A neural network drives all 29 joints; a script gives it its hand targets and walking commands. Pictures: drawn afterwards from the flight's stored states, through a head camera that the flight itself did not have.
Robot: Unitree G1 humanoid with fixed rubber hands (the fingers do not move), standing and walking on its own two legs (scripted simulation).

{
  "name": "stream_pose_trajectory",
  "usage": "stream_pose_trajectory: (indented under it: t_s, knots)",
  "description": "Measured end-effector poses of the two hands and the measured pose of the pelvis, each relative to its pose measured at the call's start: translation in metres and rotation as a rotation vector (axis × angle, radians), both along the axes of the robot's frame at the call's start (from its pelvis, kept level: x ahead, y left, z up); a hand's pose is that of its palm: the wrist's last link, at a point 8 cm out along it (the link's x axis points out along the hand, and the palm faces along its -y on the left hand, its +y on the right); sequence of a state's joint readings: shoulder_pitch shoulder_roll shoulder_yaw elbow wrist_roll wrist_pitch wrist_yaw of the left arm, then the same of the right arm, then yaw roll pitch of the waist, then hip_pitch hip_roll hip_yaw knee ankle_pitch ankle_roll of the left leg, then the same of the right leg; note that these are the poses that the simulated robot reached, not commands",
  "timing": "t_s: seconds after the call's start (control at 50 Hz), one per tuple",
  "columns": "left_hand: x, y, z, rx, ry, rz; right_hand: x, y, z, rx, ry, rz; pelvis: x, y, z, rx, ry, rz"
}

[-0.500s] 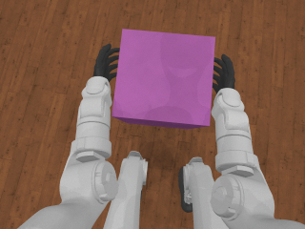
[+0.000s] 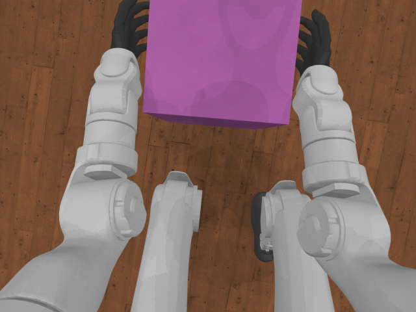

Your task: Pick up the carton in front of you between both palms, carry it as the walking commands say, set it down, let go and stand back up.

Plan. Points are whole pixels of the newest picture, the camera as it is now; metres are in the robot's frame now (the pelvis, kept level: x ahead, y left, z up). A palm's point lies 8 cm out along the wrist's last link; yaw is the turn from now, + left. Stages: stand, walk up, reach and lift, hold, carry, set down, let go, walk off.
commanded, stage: set down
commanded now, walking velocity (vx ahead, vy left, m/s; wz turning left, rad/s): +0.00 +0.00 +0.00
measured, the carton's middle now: (218, 70) +0.51 +0.06 -0.20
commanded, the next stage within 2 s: none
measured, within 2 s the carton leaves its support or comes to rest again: rests again in 1.54 s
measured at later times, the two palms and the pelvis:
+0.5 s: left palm (139, 55) +0.53 +0.22 -0.24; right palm (285, 69) +0.53 -0.08 -0.24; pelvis -0.01 +0.00 -0.08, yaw -1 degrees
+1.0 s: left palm (143, 66) +0.52 +0.22 -0.25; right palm (287, 74) +0.53 -0.09 -0.26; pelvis -0.01 -0.01 -0.09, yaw +0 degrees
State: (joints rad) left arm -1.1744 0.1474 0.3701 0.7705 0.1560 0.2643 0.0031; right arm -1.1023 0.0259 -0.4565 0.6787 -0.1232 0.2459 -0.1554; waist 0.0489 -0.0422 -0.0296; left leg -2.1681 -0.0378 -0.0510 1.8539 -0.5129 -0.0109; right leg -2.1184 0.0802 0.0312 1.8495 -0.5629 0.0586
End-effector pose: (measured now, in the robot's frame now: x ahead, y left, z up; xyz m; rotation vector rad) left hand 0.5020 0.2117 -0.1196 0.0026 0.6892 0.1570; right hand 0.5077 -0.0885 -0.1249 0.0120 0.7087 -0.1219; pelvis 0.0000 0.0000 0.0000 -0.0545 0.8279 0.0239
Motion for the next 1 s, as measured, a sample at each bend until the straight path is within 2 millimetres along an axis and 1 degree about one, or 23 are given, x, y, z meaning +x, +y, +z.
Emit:
stream_pose_trajectory:
  t_s: [0.26,0.34,0.4,0.46,0.54,0.64,0.7,0.82,1.0]
  knots:
    - [0.015,0.01,-0.082,0.02,0.027,-0.009,0.016,0.009,-0.083,-0.012,0.026,0.026,-0.006,-0.004,-0.049,0.002,-0.042,-0.01]
    - [0.019,0.012,-0.103,0.018,0.03,-0.01,0.021,0.012,-0.103,-0.02,0.028,0.033,-0.007,-0.004,-0.062,0.001,-0.069,-0.01]
    - [0.023,0.014,-0.114,0.023,0.031,-0.017,0.024,0.013,-0.113,-0.018,0.029,0.03,-0.007,-0.002,-0.07,0.0,-0.099,-0.016]
    - [0.026,0.014,-0.118,0.033,0.038,-0.026,0.026,0.013,-0.118,-0.018,0.036,0.029,-0.007,0.0,-0.076,0.0,-0.121,-0.018]
    - [0.029,0.012,-0.113,0.028,0.036,-0.024,0.027,0.012,-0.117,-0.024,0.035,0.036,-0.006,0.001,-0.081,0.0,-0.134,-0.014]
    - [0.026,0.012,-0.113,0.029,0.053,-0.03,0.023,0.011,-0.119,-0.018,0.051,0.037,-0.008,0.001,-0.085,0.0,-0.142,-0.015]
    - [0.02,0.012,-0.117,0.026,0.063,-0.033,0.02,0.01,-0.122,-0.009,0.06,0.039,-0.01,0.0,-0.088,0.004,-0.15,-0.019]
    - [0.01,0.008,-0.135,0.014,0.095,-0.035,0.019,0.004,-0.134,-0.015,0.086,0.067,-0.014,-0.002,-0.091,0.017,-0.173,-0.028]
    - [0.013,0.01,-0.135,0.002,0.096,-0.059,0.022,0.002,-0.136,-0.008,0.073,0.084,-0.013,-0.008,-0.095,0.027,-0.196,-0.033]
